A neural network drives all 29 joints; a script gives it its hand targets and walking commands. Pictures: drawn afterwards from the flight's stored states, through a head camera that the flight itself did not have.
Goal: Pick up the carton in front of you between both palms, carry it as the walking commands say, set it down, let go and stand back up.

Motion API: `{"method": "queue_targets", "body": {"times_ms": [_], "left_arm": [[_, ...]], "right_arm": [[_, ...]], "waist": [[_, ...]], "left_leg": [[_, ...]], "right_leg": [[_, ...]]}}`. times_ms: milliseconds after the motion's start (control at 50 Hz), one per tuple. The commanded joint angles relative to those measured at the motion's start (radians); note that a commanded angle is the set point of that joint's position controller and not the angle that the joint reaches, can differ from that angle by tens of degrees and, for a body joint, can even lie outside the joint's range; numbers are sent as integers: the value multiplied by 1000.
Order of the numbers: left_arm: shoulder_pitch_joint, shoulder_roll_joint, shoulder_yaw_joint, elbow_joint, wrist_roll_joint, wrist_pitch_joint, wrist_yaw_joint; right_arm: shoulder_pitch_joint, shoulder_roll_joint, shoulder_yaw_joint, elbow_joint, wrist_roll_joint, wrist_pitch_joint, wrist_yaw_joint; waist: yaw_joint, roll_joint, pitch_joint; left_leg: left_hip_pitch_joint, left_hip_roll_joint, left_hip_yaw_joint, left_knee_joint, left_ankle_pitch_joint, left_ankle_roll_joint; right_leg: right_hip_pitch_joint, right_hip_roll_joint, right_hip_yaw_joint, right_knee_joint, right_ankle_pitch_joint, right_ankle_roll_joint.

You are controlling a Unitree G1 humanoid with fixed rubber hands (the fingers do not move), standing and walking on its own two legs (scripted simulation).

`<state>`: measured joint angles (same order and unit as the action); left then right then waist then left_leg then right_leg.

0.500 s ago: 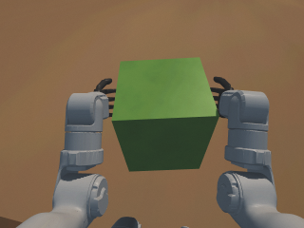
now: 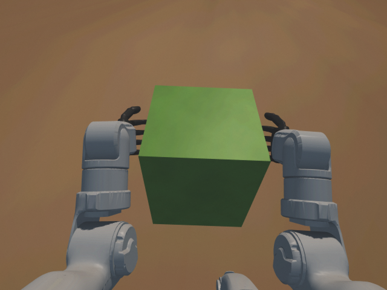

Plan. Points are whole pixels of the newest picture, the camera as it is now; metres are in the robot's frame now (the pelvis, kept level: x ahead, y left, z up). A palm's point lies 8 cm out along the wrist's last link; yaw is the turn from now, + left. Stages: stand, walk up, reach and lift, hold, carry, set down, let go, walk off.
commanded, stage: carry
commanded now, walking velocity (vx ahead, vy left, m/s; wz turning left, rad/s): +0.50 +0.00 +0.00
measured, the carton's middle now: (200, 159) +0.38 -0.02 +0.04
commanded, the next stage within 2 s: none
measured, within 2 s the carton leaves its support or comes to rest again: neither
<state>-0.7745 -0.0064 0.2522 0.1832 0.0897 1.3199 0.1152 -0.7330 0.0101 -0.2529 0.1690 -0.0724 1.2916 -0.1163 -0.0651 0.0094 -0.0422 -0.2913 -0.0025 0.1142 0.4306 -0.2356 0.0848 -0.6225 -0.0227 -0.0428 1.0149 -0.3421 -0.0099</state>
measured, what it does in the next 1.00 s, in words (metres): walks ahead: right foot, then left foot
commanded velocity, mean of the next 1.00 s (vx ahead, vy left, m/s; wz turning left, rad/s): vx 0.40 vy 0.00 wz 0.00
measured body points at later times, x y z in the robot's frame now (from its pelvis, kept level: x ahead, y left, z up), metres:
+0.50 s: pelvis +0.32 -0.04 +0.01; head +0.33 -0.05 +0.46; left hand +0.59 +0.13 +0.08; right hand +0.61 -0.17 +0.07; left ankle +0.38 +0.10 -0.70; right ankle +0.28 -0.12 -0.74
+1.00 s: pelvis +0.61 +0.01 +0.01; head +0.60 +0.03 +0.46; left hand +0.89 +0.16 +0.08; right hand +0.88 -0.15 +0.09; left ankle +0.58 +0.09 -0.74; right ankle +0.71 -0.13 -0.70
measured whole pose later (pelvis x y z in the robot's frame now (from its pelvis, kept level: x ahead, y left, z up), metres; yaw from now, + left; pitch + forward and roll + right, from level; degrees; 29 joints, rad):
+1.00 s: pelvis +0.61 +0.01 +0.01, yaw -1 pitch +3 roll -1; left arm -0.17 -0.13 0.10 -0.31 0.14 1.23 0.08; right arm -0.16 0.13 -0.11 -0.30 -0.12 1.21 -0.09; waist -0.02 -0.01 -0.11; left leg -0.17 0.04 0.22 0.32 -0.21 0.04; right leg -0.58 -0.10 -0.12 0.71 -0.19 0.02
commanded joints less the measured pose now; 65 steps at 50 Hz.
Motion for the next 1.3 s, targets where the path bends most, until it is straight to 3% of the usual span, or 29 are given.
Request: {"method": "queue_targets", "body": {"times_ms": [0,140,180,200,220,240,260,320,360,480,600,660,680,700,720,760,780,800,840,920,1040,1080,1100,1120,1140,1160,1200,1240,1280], "left_arm": [[-623,-1141,-568,-93,-365,-75,-172],[-419,-1170,-683,-213,-361,-110,-196],[-343,-1173,-718,-264,-367,-111,-211],[-288,-1171,-731,-279,-367,-113,-221],[-223,-1164,-735,-297,-364,-114,-231],[-205,-1124,-731,-296,-330,-122,-235],[-133,-1143,-747,-314,-340,-125,-242],[-123,-1173,-822,-482,-382,-142,-263],[-72,-1184,-862,-534,-403,-149,-277],[125,-1073,-863,-598,-427,-127,-305],[176,-956,-823,-549,-376,-77,-291],[148,-924,-813,-520,-362,-53,-283],[139,-909,-809,-511,-360,-47,-281],[96,-919,-818,-534,-373,-35,-280],[62,-938,-826,-525,-379,-32,-283],[66,-1005,-824,-495,-388,-50,-291],[64,-1039,-831,-493,-392,-62,-293],[62,-1065,-838,-497,-390,-75,-293],[65,-1086,-854,-513,-379,-96,-286],[125,-1093,-864,-538,-364,-117,-267],[159,-1023,-864,-569,-373,-93,-268],[178,-1004,-856,-549,-372,-82,-277],[178,-990,-848,-540,-371,-76,-282],[172,-971,-838,-531,-369,-71,-286],[183,-981,-819,-485,-356,-75,-290],[226,-1006,-811,-451,-358,-85,-292],[198,-1069,-815,-465,-365,-104,-296],[161,-1109,-827,-496,-375,-121,-299],[133,-1116,-844,-532,-392,-131,-300]], "right_arm": [[-821,1200,618,-164,508,-44,266],[-523,1184,676,-222,432,-80,275],[-407,1163,697,-261,401,-80,273],[-355,1151,711,-277,387,-80,273],[-317,1134,730,-298,381,-79,278],[-295,1174,751,-312,378,-72,283],[-246,1150,754,-333,368,-76,287],[-159,1164,801,-426,362,-108,283],[-81,1153,829,-478,348,-124,272],[107,1093,865,-582,328,-119,252],[115,974,849,-555,350,-49,268],[105,939,820,-500,356,-25,276],[113,928,806,-476,352,-20,278],[105,922,794,-447,336,-24,281],[109,949,793,-427,343,-26,282],[71,1017,812,-458,370,-36,286],[47,1053,822,-475,378,-46,290],[23,1084,837,-491,389,-56,295],[7,1108,858,-508,404,-74,303],[59,1073,862,-540,408,-85,310],[150,1004,833,-542,363,-68,299],[152,986,827,-520,348,-59,297],[152,976,823,-503,341,-57,296],[153,967,822,-489,336,-53,295],[138,978,837,-490,346,-42,291],[136,982,848,-496,355,-40,293],[81,1037,869,-511,370,-56,298],[46,1071,882,-539,380,-78,299],[41,1100,892,-552,385,-92,297]], "waist": [[13,113,-438],[34,136,-364],[57,141,-427],[73,109,-480],[100,7,-550],[89,-250,-618],[96,-270,-574],[88,-41,-456],[85,-85,-432],[84,-161,-322],[88,-161,-175],[64,-113,-212],[44,-55,-270],[30,187,-325],[34,324,-328],[42,134,-341],[48,44,-332],[54,28,-319],[57,83,-298],[60,121,-292],[47,144,-273],[62,91,-251],[65,79,-265],[62,-25,-313],[68,-154,-406],[76,-224,-429],[69,-185,-417],[64,-151,-414],[65,-91,-416]], "left_leg": [[475,262,-266,-110,446,102],[476,200,-67,-57,755,19],[418,173,16,114,862,-31],[287,154,35,246,735,-60],[98,135,22,434,389,-78],[-260,8,-12,686,-58,-112],[-431,-26,-80,842,-264,-100],[-430,88,-131,709,-149,-83],[-334,91,-94,555,-119,-98],[-287,75,13,218,76,-111],[-218,62,81,63,179,-81],[77,-5,170,10,76,-63],[284,72,55,11,8,-50],[443,314,-403,-119,-177,67],[531,415,-640,-220,-58,146],[432,395,-486,-174,105,126],[357,383,-405,-192,54,89],[283,357,-331,-227,-10,54],[214,321,-195,-258,65,33],[239,277,-40,-223,348,38],[271,230,65,-82,564,-8],[232,193,97,32,508,-58],[152,185,91,85,427,-91],[49,149,87,189,184,-133],[-71,114,15,244,-115,-149],[-99,94,0,254,-281,-152],[-61,91,-30,131,-339,-134],[80,94,-10,-63,-113,-130],[109,135,-28,-60,24,-135]], "right_leg": [[-124,-20,-14,-147,82,9],[101,34,-137,-552,343,-19],[375,71,-203,-672,399,-36],[602,29,-167,-660,376,-48],[817,-155,66,-585,405,-76],[1102,-388,475,-596,493,-246],[1096,-394,545,-652,504,-287],[891,-325,301,-691,552,-176],[783,-294,203,-752,471,-140],[700,-234,34,-813,457,-127],[657,-217,-42,-792,447,-89],[542,-167,-135,-539,563,-47],[396,-136,-164,-353,479,-12],[142,-28,-165,-46,255,41],[-69,44,-85,131,-125,36],[-90,-56,32,271,-113,-9],[-68,-99,52,214,-37,-13],[-25,-122,58,134,23,-12],[38,-104,-1,11,63,4],[75,-70,-78,-251,119,39],[220,-13,-159,-497,343,21],[359,-13,-183,-684,500,25],[495,-73,-138,-687,589,21],[644,-216,3,-593,993,3],[828,-335,126,-526,1211,-116],[815,-357,186,-585,1111,-165],[757,-318,155,-645,875,-146],[658,-246,50,-636,681,-66],[642,-191,-32,-585,634,-37]]}}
